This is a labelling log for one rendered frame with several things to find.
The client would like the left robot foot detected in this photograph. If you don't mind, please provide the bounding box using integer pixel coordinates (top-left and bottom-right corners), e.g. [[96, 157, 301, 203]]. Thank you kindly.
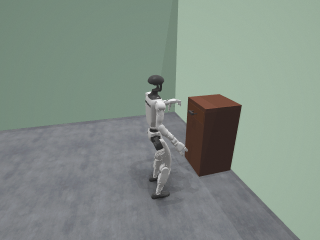
[[149, 175, 158, 182]]

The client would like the robot right hand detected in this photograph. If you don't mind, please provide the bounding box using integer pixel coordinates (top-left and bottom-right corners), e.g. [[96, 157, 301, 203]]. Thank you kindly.
[[175, 142, 188, 156]]

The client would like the cabinet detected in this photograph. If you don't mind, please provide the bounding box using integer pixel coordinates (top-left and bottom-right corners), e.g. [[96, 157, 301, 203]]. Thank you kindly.
[[184, 94, 242, 177]]

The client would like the right robot upper arm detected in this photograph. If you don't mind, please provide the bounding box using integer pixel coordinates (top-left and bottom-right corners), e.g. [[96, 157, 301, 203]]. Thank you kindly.
[[155, 100, 166, 131]]

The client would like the robot left hand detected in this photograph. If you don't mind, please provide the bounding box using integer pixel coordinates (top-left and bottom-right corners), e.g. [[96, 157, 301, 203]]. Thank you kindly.
[[168, 98, 181, 112]]

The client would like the drawer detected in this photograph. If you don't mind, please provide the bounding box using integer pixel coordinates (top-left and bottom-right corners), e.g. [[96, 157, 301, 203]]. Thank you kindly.
[[188, 102, 205, 124]]

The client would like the right robot shin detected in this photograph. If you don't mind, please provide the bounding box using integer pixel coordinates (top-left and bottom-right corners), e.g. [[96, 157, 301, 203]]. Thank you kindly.
[[156, 167, 171, 195]]

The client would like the robot left forearm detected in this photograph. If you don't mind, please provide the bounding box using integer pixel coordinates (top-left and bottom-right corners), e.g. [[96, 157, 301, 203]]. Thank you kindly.
[[163, 100, 170, 106]]

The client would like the handle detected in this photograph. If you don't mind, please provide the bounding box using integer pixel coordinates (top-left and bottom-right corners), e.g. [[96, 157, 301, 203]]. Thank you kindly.
[[188, 110, 197, 116]]

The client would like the robot right forearm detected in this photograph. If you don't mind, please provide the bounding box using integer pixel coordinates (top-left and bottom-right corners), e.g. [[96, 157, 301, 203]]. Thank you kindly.
[[158, 125, 179, 146]]

